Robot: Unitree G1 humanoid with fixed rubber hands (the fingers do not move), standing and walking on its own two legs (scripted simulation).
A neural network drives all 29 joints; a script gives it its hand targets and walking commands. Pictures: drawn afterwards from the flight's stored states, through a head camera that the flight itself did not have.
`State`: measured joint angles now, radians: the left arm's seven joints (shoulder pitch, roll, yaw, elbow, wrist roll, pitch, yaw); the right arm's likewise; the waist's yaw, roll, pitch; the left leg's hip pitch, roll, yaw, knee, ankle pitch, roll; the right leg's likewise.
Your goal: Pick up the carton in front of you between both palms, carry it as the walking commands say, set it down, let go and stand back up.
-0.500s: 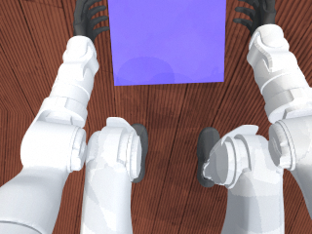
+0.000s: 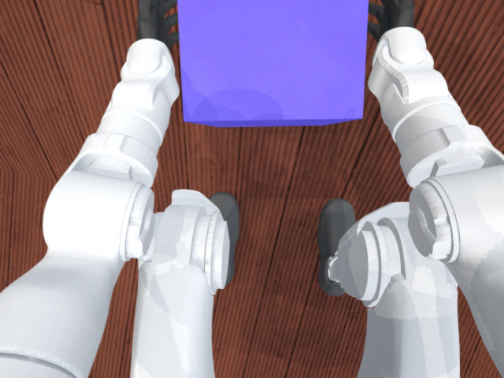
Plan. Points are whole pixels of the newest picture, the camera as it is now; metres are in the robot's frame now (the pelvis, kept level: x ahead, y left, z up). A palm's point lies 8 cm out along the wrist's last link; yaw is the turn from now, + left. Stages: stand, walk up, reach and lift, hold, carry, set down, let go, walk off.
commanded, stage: reach and lift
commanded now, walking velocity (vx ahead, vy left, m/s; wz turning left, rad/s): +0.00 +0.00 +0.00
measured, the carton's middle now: (270, 56) +0.51 +0.04 -0.25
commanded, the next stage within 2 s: none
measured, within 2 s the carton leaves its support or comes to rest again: leaves its support in 0.10 s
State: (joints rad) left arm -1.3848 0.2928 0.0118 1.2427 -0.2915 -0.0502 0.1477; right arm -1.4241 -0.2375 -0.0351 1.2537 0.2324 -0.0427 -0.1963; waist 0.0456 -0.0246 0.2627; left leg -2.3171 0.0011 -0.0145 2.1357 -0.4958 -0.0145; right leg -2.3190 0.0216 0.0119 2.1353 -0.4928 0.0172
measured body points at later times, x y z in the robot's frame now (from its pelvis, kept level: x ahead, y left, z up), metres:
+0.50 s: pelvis +0.01 -0.01 +0.07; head +0.26 +0.02 +0.45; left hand +0.48 +0.20 +0.00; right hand +0.52 -0.10 +0.00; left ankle +0.13 +0.12 -0.34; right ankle +0.13 -0.12 -0.34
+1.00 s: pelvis +0.05 -0.01 +0.20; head +0.22 +0.01 +0.62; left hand +0.46 +0.19 +0.15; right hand +0.49 -0.11 +0.15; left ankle +0.13 +0.12 -0.34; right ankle +0.13 -0.12 -0.34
